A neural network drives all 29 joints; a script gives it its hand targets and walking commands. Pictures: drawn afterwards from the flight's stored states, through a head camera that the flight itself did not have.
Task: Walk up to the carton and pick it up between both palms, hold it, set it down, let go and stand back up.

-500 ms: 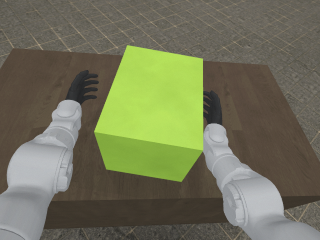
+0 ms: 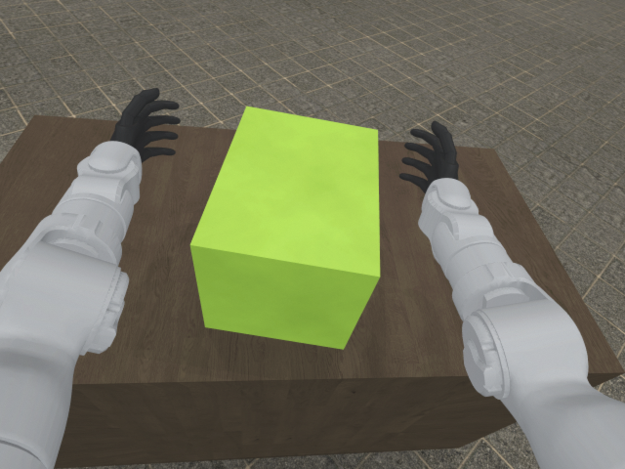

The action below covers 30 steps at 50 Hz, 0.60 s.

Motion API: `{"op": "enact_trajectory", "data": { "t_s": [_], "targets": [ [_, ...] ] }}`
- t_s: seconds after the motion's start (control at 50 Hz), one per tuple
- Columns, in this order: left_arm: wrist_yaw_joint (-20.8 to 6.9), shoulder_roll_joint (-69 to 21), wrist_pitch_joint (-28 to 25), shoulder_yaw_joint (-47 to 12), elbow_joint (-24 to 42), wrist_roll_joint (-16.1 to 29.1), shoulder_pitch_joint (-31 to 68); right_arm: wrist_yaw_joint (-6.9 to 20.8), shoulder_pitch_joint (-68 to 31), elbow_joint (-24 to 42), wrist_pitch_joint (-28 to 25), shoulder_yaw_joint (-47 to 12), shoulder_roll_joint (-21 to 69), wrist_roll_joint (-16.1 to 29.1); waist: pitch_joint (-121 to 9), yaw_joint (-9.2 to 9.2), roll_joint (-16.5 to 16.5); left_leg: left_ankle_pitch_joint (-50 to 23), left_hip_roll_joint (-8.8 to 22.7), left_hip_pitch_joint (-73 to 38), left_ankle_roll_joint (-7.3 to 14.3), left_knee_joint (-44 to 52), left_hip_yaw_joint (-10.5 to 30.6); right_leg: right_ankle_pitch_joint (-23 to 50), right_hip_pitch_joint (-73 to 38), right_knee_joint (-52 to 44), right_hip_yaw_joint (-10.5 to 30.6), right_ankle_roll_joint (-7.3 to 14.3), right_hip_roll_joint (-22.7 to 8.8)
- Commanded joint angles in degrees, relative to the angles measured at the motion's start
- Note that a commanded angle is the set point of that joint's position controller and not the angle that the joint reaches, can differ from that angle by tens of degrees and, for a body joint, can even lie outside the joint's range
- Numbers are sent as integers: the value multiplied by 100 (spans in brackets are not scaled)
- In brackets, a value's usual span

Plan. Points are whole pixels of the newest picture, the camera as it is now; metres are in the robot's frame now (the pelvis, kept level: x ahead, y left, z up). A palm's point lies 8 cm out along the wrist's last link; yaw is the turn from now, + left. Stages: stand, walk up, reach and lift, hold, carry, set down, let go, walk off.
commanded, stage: set down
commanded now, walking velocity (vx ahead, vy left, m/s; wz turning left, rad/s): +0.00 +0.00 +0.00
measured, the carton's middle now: (294, 225) +0.47 -0.02 +0.00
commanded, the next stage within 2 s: none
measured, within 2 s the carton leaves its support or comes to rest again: neither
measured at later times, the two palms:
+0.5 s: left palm (125, 156) +0.46 +0.20 +0.15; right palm (446, 198) +0.40 -0.20 +0.15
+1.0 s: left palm (87, 229) +0.38 +0.24 +0.10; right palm (434, 267) +0.33 -0.18 +0.09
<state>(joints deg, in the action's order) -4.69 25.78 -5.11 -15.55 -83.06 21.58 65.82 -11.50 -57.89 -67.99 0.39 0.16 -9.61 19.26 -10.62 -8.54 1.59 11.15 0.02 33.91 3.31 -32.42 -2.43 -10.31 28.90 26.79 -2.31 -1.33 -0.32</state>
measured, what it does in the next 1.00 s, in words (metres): stands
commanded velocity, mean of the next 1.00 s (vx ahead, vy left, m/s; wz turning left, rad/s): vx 0.00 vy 0.00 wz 0.00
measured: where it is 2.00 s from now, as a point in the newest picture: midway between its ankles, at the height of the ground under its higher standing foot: outside the picture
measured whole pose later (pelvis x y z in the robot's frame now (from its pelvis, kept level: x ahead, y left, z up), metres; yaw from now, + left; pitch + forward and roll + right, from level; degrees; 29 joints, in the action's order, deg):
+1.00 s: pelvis +0.02 -0.01 +0.02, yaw -1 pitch -3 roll -2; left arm -9.4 27.1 10.8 1.9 -34.7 13.8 26.6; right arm -19.0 -14.6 -20.5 6.7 -2.5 -3.8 17.5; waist 2.4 -2.0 3.1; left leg 11.0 0.6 9.1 2.4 -23.2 -3.6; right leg -8.5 3.8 15.6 -0.9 -0.7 0.6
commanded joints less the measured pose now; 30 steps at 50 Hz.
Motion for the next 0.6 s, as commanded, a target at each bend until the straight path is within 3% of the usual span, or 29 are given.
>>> {"op": "enact_trajectory", "data": {
  "t_s": [0.0, 0.14, 0.24, 0.34, 0.44, 0.5, 0.58],
  "targets": [
    [-12, 645, 51, 123, 620, -5, 2366, -94, -2031, 828, 100, -1, -832, 76, -2229, -35, -914, -691, 176, -2722, -467, 423, 482, 170, 1, -415, -170, 225, 147],
    [-125, 824, 359, 480, 1003, -191, 2020, -291, -1846, 1393, 288, -108, -853, 204, -2269, -55, -653, -1542, 101, -3208, -431, 418, 416, 985, -680, -577, -119, 161, 185],
    [-292, 920, 628, 1011, 1811, -572, 1252, -434, -1101, 2046, 325, -312, -766, 403, -2166, 85, -537, -2337, 11, -3538, -425, 486, 296, 1947, -1641, -741, -8, 78, 204],
    [-388, 1045, 831, 1142, 2415, -662, 1227, -519, -834, 2611, 526, -337, -480, 429, -1397, 154, -527, -1485, -61, -3170, -318, 866, 212, 1530, -2045, -944, 98, 46, 158],
    [-469, 880, 880, 1399, 3051, -776, 318, -560, 91, 3187, 469, -420, -231, 388, -1415, 300, -604, -1794, -54, -3408, -330, 892, 166, 1841, -2467, -1001, 185, 108, 130],
    [-488, 1113, 1051, 1501, 3320, -841, 494, -665, 23, 3528, 557, -270, -253, 236, -1235, 317, -582, -1297, -90, -3108, -282, 1026, 85, 1601, -2583, -1017, 201, 56, 126],
    [-454, 1100, 1218, 1689, 3960, -888, -30, -766, 507, 4026, 510, -128, -240, 62, -1187, 360, -611, -1653, -30, -3467, -361, 995, 90, 1699, -2542, -1049, 140, 96, 181]
  ]
}}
